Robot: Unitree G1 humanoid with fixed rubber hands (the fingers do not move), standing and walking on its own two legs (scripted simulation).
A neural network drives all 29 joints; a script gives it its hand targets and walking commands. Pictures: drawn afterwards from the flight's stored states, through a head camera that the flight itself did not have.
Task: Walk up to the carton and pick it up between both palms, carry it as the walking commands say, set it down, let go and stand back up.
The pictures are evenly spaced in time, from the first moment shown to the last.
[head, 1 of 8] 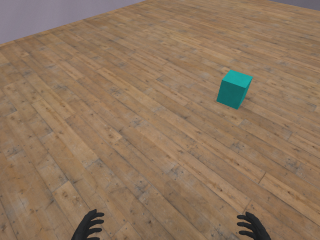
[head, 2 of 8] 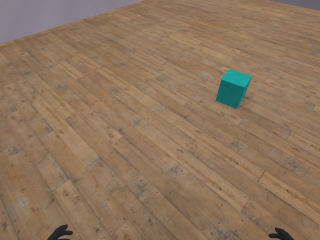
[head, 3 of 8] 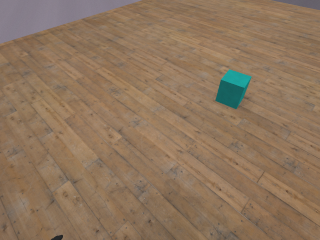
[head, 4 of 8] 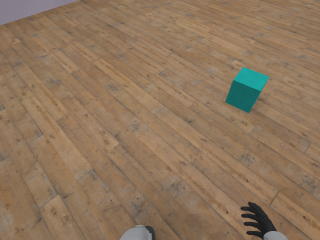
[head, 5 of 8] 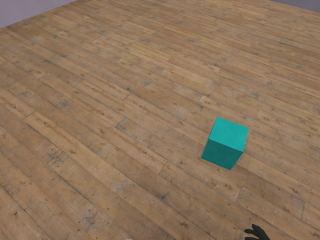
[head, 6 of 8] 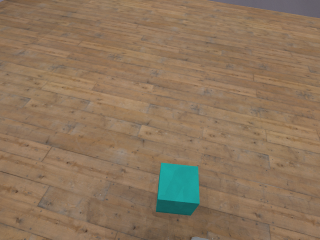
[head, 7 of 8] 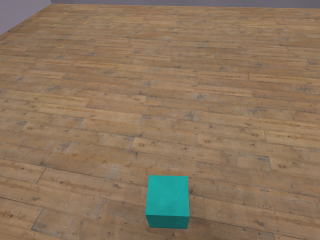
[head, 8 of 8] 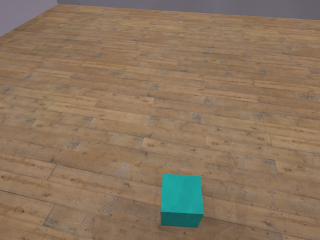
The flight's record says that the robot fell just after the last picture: no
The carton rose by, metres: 0.00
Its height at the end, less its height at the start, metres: +0.00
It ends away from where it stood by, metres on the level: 0.00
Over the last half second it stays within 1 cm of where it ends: yes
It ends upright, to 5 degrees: yes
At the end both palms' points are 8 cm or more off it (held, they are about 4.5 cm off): yes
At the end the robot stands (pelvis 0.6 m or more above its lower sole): yes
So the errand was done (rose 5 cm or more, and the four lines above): no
